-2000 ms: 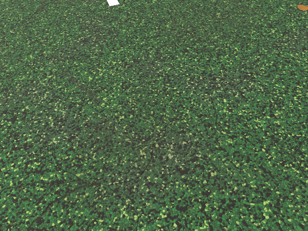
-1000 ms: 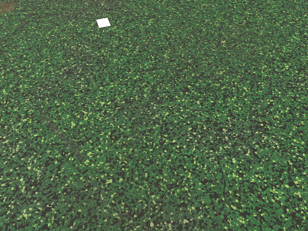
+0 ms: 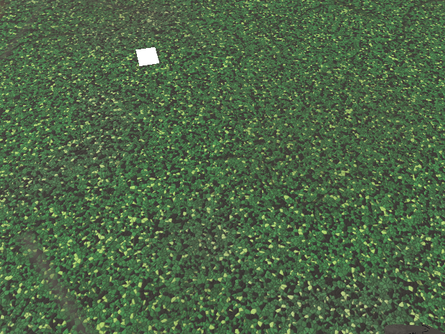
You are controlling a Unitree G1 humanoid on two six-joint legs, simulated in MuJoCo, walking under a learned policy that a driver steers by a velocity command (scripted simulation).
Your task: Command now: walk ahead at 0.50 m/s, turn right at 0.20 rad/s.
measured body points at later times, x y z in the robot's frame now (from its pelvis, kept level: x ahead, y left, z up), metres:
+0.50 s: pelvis +0.27 -0.04 +0.00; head +0.30 -0.06 +0.44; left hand +0.52 +0.15 -0.09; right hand +0.21 -0.32 -0.14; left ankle +0.11 +0.10 -0.72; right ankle +0.37 -0.15 -0.72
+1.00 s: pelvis +0.56 -0.12 +0.00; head +0.57 -0.14 +0.45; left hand +0.73 +0.12 -0.11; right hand +0.64 -0.45 -0.07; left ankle +0.73 -0.09 -0.73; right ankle +0.38 -0.15 -0.72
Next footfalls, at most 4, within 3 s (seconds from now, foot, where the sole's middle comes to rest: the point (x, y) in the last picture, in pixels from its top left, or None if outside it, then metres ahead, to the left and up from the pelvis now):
0.50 right None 0.41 -0.17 -0.76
1.00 left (272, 238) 0.76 -0.11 -0.76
1.46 right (381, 237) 0.79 -0.47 -0.76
1.98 left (336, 150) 1.16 -0.36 -0.76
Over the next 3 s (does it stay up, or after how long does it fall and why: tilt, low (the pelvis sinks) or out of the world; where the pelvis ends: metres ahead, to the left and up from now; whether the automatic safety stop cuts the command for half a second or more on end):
stays up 1.31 -0.46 0.01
